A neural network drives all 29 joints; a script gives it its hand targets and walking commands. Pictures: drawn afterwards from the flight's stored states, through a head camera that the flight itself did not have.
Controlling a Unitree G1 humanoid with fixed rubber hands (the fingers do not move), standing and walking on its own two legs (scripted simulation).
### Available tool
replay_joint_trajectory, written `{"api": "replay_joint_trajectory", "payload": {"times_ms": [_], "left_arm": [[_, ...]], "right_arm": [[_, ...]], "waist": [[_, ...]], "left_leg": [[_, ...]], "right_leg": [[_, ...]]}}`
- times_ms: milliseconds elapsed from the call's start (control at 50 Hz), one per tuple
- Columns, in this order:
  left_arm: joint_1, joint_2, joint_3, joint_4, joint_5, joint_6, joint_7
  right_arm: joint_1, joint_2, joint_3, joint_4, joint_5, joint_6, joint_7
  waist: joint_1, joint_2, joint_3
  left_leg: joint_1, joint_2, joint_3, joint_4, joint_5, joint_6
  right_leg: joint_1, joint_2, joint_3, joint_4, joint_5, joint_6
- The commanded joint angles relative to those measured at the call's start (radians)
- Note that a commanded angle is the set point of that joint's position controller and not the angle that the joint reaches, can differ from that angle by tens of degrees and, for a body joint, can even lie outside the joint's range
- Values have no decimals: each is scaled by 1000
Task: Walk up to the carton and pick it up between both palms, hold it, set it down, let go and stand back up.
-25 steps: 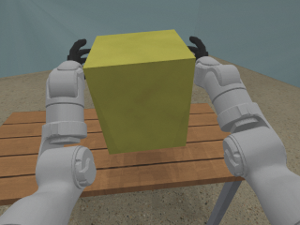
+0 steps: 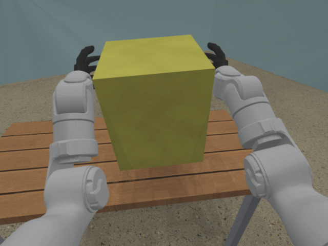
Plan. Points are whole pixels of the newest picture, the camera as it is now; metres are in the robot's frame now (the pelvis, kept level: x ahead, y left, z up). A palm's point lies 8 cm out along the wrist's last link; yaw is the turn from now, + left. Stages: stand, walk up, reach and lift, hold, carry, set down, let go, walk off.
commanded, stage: hold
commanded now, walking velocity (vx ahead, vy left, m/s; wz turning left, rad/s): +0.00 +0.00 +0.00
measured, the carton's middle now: (155, 102) +0.38 +0.00 +0.24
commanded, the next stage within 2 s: none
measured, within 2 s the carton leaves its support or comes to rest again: neither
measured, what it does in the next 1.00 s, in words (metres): stands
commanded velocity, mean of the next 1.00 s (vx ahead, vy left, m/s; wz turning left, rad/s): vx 0.00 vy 0.00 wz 0.00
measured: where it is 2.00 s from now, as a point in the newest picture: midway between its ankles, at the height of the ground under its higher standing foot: outside the picture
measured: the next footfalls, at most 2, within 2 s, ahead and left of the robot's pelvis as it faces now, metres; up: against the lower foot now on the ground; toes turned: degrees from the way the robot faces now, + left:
none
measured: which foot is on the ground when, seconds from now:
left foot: down 0.00-1.00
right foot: down 0.00-1.00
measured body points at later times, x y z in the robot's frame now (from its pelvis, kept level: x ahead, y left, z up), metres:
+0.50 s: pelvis +0.01 +0.00 +0.00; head -0.09 +0.02 +0.44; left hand +0.39 +0.16 +0.30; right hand +0.39 -0.14 +0.31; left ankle +0.03 +0.13 -0.75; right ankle +0.00 -0.11 -0.75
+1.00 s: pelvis +0.00 +0.00 +0.00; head -0.09 +0.02 +0.44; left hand +0.39 +0.16 +0.31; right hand +0.39 -0.14 +0.31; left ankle +0.03 +0.13 -0.75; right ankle +0.00 -0.11 -0.75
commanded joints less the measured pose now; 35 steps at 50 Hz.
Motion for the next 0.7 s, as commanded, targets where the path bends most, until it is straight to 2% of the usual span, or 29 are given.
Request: {"api": "replay_joint_trajectory", "payload": {"times_ms": [0, 320, 680], "left_arm": [[-663, -560, -319, -51, -180, -60, -148], [-644, -560, -331, -110, -175, -55, -156], [-641, -565, -336, -103, -175, -51, -152]], "right_arm": [[-723, 592, 146, -242, 136, -30, 136], [-699, 582, 172, -276, 174, -26, 127], [-705, 592, 171, -283, 159, -26, 129]], "waist": [[-8, 32, -244], [-14, 50, -262], [-12, 40, -250]], "left_leg": [[82, -61, -2, -34, 74, -4], [123, -64, -11, -6, 201, -25], [110, -64, -6, -17, 148, -15]], "right_leg": [[6, 38, 34, -45, 85, 53], [43, 44, 26, -30, 187, 58], [32, 42, 29, -37, 150, 59]]}}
